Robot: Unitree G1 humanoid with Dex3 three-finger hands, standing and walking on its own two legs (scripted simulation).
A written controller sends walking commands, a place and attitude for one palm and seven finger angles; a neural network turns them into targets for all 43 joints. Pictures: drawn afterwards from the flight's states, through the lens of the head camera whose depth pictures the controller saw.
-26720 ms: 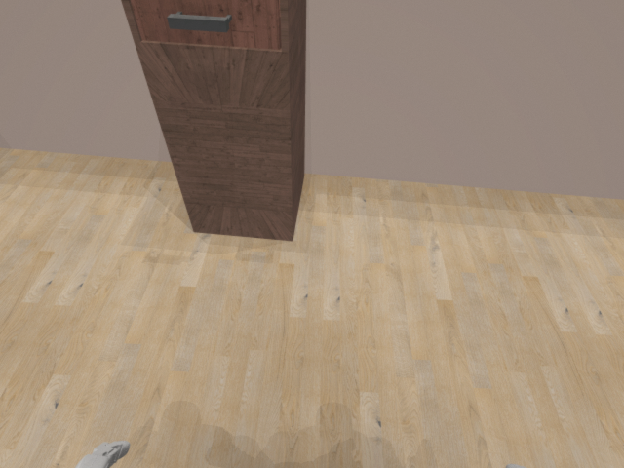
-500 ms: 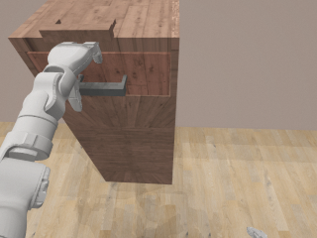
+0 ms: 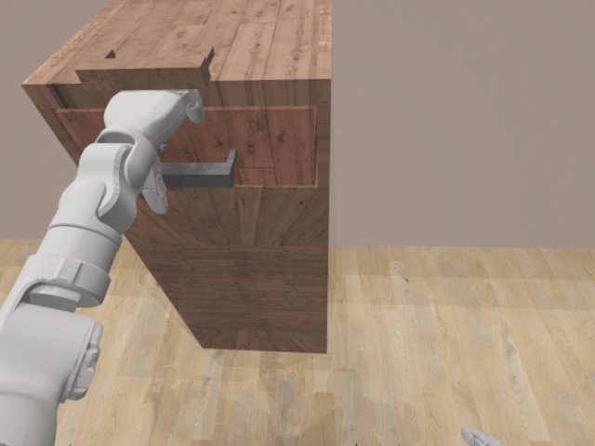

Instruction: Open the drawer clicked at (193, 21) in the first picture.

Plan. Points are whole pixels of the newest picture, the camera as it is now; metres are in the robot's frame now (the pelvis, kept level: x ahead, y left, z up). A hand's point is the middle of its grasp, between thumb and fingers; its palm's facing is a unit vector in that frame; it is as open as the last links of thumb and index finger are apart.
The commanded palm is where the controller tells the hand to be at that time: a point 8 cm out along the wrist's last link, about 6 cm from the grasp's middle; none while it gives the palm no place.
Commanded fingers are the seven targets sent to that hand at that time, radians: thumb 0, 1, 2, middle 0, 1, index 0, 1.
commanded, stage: re-aim the fingers above the handle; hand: left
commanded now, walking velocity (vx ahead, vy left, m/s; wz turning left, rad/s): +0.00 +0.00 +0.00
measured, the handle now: (188, 164) +0.50 +0.20 +0.11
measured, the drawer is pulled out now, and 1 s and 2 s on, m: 0.00 0.00 0.00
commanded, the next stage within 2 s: lower the fingers behind the handle in 0.26 s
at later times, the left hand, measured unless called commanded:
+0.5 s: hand (166, 148) +0.46 +0.20 +0.18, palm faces +0.01 +0.00 -1.00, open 13.7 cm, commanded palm +0.43 +0.21 +0.23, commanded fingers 0.00 -0.50 0.30 -0.30 -1.20 -0.30 -1.20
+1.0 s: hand (177, 167) +0.46 +0.20 +0.14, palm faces +0.03 -0.03 -1.00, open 13.7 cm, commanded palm +0.43 +0.22 +0.19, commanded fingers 0.00 -0.50 0.30 -0.30 -1.20 -0.30 -1.20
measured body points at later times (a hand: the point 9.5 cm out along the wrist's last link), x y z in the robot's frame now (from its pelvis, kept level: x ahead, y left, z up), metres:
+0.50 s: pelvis +0.00 -0.01 +0.00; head +0.03 -0.03 +0.45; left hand +0.45 +0.20 +0.23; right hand +0.11 -0.26 -0.13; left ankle -0.03 +0.10 -0.74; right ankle +0.00 -0.11 -0.74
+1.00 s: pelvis +0.00 +0.00 +0.00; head +0.03 -0.03 +0.44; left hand +0.45 +0.20 +0.20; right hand +0.10 -0.26 -0.14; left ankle -0.03 +0.10 -0.74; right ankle +0.00 -0.11 -0.74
